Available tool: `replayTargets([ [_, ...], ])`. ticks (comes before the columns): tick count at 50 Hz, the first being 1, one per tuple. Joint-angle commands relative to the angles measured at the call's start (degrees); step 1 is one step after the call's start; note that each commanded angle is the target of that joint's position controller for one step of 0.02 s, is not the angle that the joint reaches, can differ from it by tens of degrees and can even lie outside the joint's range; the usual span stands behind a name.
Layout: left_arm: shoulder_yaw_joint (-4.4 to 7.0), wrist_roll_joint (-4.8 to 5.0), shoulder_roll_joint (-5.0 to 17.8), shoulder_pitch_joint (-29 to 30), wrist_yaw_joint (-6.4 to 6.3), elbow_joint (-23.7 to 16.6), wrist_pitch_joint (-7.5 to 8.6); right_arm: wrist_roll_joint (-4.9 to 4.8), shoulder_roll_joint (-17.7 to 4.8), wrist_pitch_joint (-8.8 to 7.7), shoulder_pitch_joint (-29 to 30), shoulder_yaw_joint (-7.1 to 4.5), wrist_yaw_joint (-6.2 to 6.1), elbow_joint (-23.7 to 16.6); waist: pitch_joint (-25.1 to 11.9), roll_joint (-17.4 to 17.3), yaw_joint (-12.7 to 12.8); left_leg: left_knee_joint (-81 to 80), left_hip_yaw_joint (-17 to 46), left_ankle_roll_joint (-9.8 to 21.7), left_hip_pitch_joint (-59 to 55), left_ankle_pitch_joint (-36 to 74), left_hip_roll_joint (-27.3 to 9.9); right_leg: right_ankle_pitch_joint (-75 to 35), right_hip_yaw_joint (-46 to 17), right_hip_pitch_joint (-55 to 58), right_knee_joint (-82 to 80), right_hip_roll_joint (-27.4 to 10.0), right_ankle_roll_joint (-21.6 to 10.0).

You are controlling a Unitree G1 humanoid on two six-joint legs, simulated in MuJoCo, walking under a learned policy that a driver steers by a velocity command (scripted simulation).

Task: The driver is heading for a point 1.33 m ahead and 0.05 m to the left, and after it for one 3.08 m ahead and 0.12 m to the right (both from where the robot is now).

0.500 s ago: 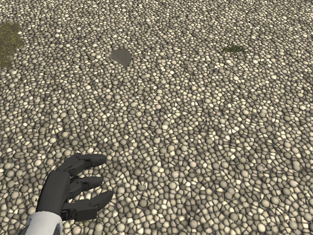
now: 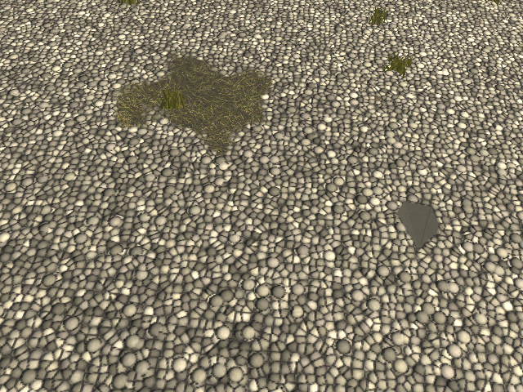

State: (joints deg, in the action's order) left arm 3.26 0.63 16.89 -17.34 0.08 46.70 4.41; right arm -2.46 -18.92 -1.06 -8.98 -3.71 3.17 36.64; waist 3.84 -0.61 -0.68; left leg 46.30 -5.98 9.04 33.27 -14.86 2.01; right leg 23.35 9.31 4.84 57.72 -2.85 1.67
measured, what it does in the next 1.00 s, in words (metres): walks ahead, turning left: right foot, then left foot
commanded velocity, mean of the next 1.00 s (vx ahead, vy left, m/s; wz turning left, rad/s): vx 1.00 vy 0.00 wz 0.34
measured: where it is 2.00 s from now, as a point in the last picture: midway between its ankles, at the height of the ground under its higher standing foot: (200, 99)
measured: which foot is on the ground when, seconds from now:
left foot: down 0.00-0.42, up 0.44-0.88, down 0.90-1.00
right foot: up 0.00-0.38, down 0.40-0.92, up 0.94-1.00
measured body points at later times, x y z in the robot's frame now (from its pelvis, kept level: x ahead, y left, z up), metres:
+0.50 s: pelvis +0.45 -0.03 +0.03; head +0.47 -0.02 +0.48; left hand +0.52 +0.27 -0.05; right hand +0.61 -0.27 -0.09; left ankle +0.24 +0.02 -0.58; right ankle +0.57 -0.12 -0.69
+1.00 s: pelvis +0.86 +0.15 +0.03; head +0.89 +0.17 +0.48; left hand +0.77 +0.39 -0.10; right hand +1.13 -0.01 -0.04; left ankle +0.91 +0.28 -0.69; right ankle +0.71 -0.05 -0.57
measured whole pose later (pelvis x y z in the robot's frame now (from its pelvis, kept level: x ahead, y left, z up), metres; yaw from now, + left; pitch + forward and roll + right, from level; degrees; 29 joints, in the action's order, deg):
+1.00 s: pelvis +0.86 +0.15 +0.03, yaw +18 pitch +2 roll +1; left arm 0.5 2.6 14.4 -25.1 -0.3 49.9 4.7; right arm 0.2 -13.9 -6.4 -4.8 -1.6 1.6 37.8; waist 2.1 2.3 1.7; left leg 34.1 -5.0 1.9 25.5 -10.2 0.4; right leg 20.1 -5.1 -13.6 71.0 -2.0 -3.4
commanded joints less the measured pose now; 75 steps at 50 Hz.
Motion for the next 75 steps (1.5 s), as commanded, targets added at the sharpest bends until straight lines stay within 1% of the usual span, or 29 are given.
replayTargets([
  [1, -0.61, 1.35, 7.5, 6.3, 1.11, -13.3, 6.63, 1.63, -10.4, -1.47, -17.8, -3.5, -0.45, -1.6, -19.5, -10.0, -6.3, -32.4, 59.3, 16.7, -55.5, -27.5, -16.7, 3.2, -19.5, -52.6, 36.0, 5.9, -4.5],
  [2, -0.16, 2.69, 8.1, 11.8, 0.85, -15.2, 6.9, 2.25, -9.3, -3.05, -17.7, -3.23, -0.1, -0.5, -9.4, -1.7, -4.5, -35.6, 57.5, 13.8, -45.6, -26.5, -16.0, 0.0, -18.1, -53.4, 29.0, 4.7, -5.3],
  [3, -0.53, 1.29, 6.6, 11.8, 0.04, -14.3, 6.39, 2.14, -7.8, -4.2, -14.7, -2.73, 0.18, -0.4, -7.0, 6.1, -1.3, -34.2, 53.1, 11.8, -37.8, -21.0, -14.6, -2.6, -18.8, -49.3, 22.7, 1.6, -5.2],
  [6, 0.12, -1.06, 6.6, 8.9, -0.09, -12.9, 3.96, 1.82, -6.3, -4.47, -8.1, -2.06, -1.19, -1.7, -2.2, 3.6, 3.3, -33.1, 39.0, 11.1, -21.3, -6.3, -7.4, -4.9, -19.3, -39.7, 11.1, -0.9, -1.9],
  [10, -1.29, -1.95, 2.0, 20.7, 0.0, -16.8, 3.07, 0.49, -4.8, -3.62, -9.9, -1.57, -3.83, -0.3, 2.5, 2.1, -0.8, -33.6, 27.7, 8.3, -10.3, 2.7, -1.7, -18.0, -14.4, -34.2, -11.7, 0.7, 2.3],
  [17, 0.49, 0.71, 4.9, 24.6, 1.2, -18.6, 3.98, 0.3, -3.8, -2.69, -16.3, -1.86, -4.52, 4.7, 0.9, -5.3, -5.3, -27.3, 27.7, 3.1, -23.6, 5.5, -6.9, -30.6, -13.3, -28.8, -29.2, 1.0, 1.0],
  [20, 3.66, 1.43, 9.9, 1.2, 0.23, -14.2, 3.71, 3.32, -5.3, -1.83, -11.4, -1.75, -3.34, 3.4, -12.9, -7.2, 8.7, -2.2, 23.8, -0.6, -24.4, 36.9, -5.9, -18.8, -10.9, -5.5, -24.1, 1.1, -3.9],
  [21, 3.87, 0.34, 13.0, -10.8, -0.01, -12.2, 3.25, 4.07, 0.7, -2.38, -14.7, 0.07, -3.08, 2.4, -22.9, 5.0, 10.3, 21.3, 21.0, -2.5, -9.8, 19.6, -1.1, -4.4, -25.3, 14.9, -20.9, -7.2, -8.5],
  [22, 4.06, -0.73, 14.7, -12.8, 1.65, -8.7, 3.37, -0.91, 4.7, -3.4, -24.1, 1.71, -2.82, 2.4, -28.2, 33.2, 4.7, 37.5, 17.8, -5.2, 7.3, -12.5, 5.0, 23.4, -62.5, 23.7, -40.8, -19.2, -16.9],
  [23, 2.75, -0.03, 8.3, -9.0, 1.68, -10.0, 3.07, -1.98, -1.0, -3.44, -17.9, 1.23, -3.27, 2.8, -18.4, 20.7, 6.9, 39.8, 16.9, -4.2, 13.8, -8.9, 0.2, 31.7, -65.0, 18.0, -45.5, -18.4, -15.1],
  [25, 2.05, -1.35, 6.2, -5.6, 1.43, -8.7, 2.4, 0.38, -2.2, -4.26, -2.5, 1.28, -2.97, -0.5, -5.4, 0.2, 7.1, 35.4, 14.1, -3.7, 12.8, -5.0, -3.0, 10.7, -46.7, 1.7, -44.1, -13.4, -13.3],
  [30, 0.0, 0.0, 1.5, -3.0, 2.18, -5.3, 3.14, 1.12, 1.3, -3.65, -1.7, 1.86, -2.02, -0.9, -0.2, 3.8, 0.3, 20.2, 12.8, -4.1, 9.7, -1.3, -8.8, -4.6, -31.3, -10.7, -47.9, -8.3, -14.0],
  [41, -0.6, 0.79, 6.3, -15.4, -0.02, 2.0, 1.48, 1.22, 0.4, -6.31, 20.6, 2.04, 0.88, -8.7, 3.8, 4.9, 5.0, -15.8, 2.8, -5.0, -1.5, 21.7, -1.5, -46.7, -13.4, -3.1, -51.2, -8.3, -10.6],
  [44, -0.05, -1.06, 10.4, -12.9, -0.65, 3.1, -0.36, 0.32, -6.0, -5.28, 2.0, -1.25, -0.93, -6.1, -9.2, 11.9, -8.1, -14.8, 3.4, -2.1, -24.7, 12.7, 1.0, -75.9, -13.8, -2.2, -26.5, -9.6, -8.5],
  [45, -0.52, -2.09, 9.3, -9.6, -0.89, 1.2, -0.53, 0.58, -8.3, -4.42, -13.9, -2.23, -2.21, -2.2, -17.7, 10.3, -15.3, -9.6, 10.8, -0.9, -48.1, 8.9, -7.1, -61.5, -14.2, -18.5, -8.2, -7.6, -7.1],
  [46, -3.5, -1.13, -3.1, -20.5, -0.24, -0.6, 0.9, 2.75, -13.8, -5.04, -17.9, -3.33, -1.91, -0.2, -31.4, -11.9, -6.5, -13.9, 42.4, 8.0, -71.8, -14.8, -25.4, -6.2, -15.2, -41.9, 17.0, 2.5, -4.7],
  [47, -2.67, 1.98, 2.0, -16.5, -0.18, -0.1, 2.18, 2.78, -8.0, -5.15, -20.8, -2.29, -1.78, 0.7, -36.1, -14.0, -10.2, -26.5, 55.1, 7.0, -69.5, -28.5, -25.4, 1.5, -20.2, -46.1, 23.6, 2.5, -5.9],
  [48, -0.96, 4.09, 5.9, -6.4, -0.61, -3.1, 2.37, 2.68, -5.0, -5.2, -17.0, -1.52, -2.22, 2.0, -21.1, -11.9, -10.3, -28.6, 44.4, 3.4, -59.8, -23.8, -23.2, -1.5, -17.8, -51.8, 25.2, 0.0, -5.8],
  [50, -0.84, 2.13, 4.1, 0.0, -0.73, -4.9, 1.99, 3.46, -2.0, -5.77, -10.3, -0.79, -2.13, 3.9, -8.2, -2.0, -5.4, -31.3, 29.7, 1.9, -39.3, -6.7, -20.2, -7.4, -16.0, -49.1, 20.9, -4.4, -5.4],
  [52, -0.61, 2.25, 1.0, -4.0, -0.05, -4.1, -0.68, 4.06, 2.1, -6.46, -5.4, -0.03, -1.75, 5.2, -5.1, -4.4, 0.3, -34.6, 19.8, 0.9, -27.8, -1.6, -17.7, -9.1, -16.7, -42.2, 18.7, -7.6, -5.1],
  [55, -0.71, 2.0, -0.9, -1.6, 0.11, -5.5, -3.51, 2.74, 1.2, -6.72, -0.7, -0.54, -1.65, 6.4, 1.8, -3.8, 2.9, -39.1, 8.2, -0.7, -19.0, 6.3, -17.3, -10.8, -16.0, -44.4, 15.7, -9.6, -3.9],
  [62, -0.81, 1.08, 1.5, 12.0, 3.37, -10.5, -2.02, 3.06, -6.4, -6.5, -4.9, -1.7, -3.58, 7.3, 5.8, 3.4, 0.1, -41.3, -8.7, -4.1, -26.6, 21.9, -13.2, -34.9, -5.8, -42.0, -11.4, -4.5, -6.5],
  [66, 2.23, 2.6, 8.1, 3.3, 4.17, -10.8, -2.67, 2.24, -13.3, -3.13, -5.5, -3.2, -4.37, 6.4, -3.0, -5.3, 7.7, -19.7, -10.0, -6.0, -39.9, 76.8, -16.0, -22.0, 2.5, -28.2, -12.4, 5.1, -10.2],
  [68, 6.12, 2.02, 15.4, -19.5, 2.54, -5.0, -4.47, 1.23, -11.8, -2.89, -0.5, -2.9, -3.84, 4.8, -11.5, -2.4, 18.8, 14.2, -8.1, -7.1, -25.0, 66.7, -12.7, -21.5, -3.9, 2.6, -17.7, 6.1, -14.2],
  [69, 6.07, 1.33, 18.0, -15.5, 1.81, -4.4, -4.83, 2.71, 0.6, -5.21, -1.8, 0.39, -2.85, 2.1, -5.4, 23.6, 10.6, 43.2, -4.6, -10.8, -3.7, -12.1, 2.7, -37.8, -19.1, 9.4, -21.1, 0.5, -19.7],
  [70, 4.68, -1.68, 17.5, -9.3, 2.14, -9.3, -2.58, 1.01, 1.0, -7.9, -11.5, 1.9, -2.18, -1.5, -21.6, 24.5, 2.3, 54.4, 11.8, -10.4, 11.1, -20.7, 6.4, -12.9, -56.5, 20.4, -34.2, -12.2, -32.7],
  [71, 4.26, -1.36, 12.9, -8.0, 2.48, -12.0, -1.45, 0.62, -6.0, -9.41, -2.9, 0.98, -2.07, -2.1, -20.0, 10.3, 6.9, 48.9, 16.2, -7.7, 10.6, -15.5, 2.7, -10.4, -60.0, 15.8, -41.7, -13.0, -28.3],
  [73, 3.58, -0.08, 10.4, -1.6, 3.0, -12.3, 0.54, 1.53, -5.0, -8.84, 2.0, 0.81, -3.09, -3.2, -7.2, -6.2, 0.8, 36.1, 15.2, -7.8, 8.2, -11.2, -1.5, -23.4, -49.5, -2.5, -40.6, -9.7, -24.1],
  [75, 3.62, -0.56, 10.8, 3.7, 1.9, -14.3, 0.32, 3.0, -6.5, -6.61, 0.1, -0.02, -3.18, -2.2, -5.3, -5.4, -2.3, 28.8, 15.2, -10.4, -0.5, -10.3, -3.8, -39.0, -39.8, -15.6, -40.2, -6.2, -22.6],
])
Keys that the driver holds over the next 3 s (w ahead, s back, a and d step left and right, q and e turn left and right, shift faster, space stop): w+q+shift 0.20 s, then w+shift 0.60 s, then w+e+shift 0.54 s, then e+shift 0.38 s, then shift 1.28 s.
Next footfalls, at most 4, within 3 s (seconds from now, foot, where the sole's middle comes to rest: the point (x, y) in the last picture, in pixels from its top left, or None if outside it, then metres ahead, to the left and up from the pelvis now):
0.40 right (302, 338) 0.60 -0.11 -0.72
0.90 left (160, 230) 0.94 0.29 -0.72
1.36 right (210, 126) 1.40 0.17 -0.72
1.76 left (188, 75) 1.70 0.28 -0.72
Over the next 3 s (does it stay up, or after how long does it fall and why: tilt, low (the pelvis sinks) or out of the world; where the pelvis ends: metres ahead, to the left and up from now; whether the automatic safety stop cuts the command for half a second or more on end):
stays up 1.57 0.20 0.05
